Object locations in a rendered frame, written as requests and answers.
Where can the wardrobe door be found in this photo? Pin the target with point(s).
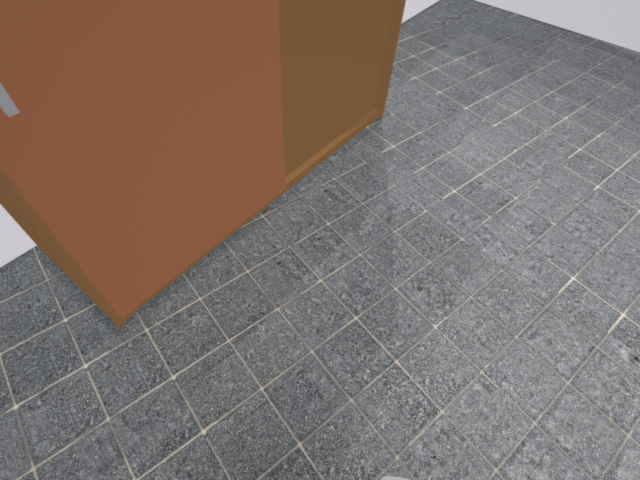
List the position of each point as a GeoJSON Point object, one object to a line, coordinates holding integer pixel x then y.
{"type": "Point", "coordinates": [331, 54]}
{"type": "Point", "coordinates": [148, 129]}

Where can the handle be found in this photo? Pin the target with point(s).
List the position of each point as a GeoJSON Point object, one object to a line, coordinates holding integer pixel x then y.
{"type": "Point", "coordinates": [6, 103]}

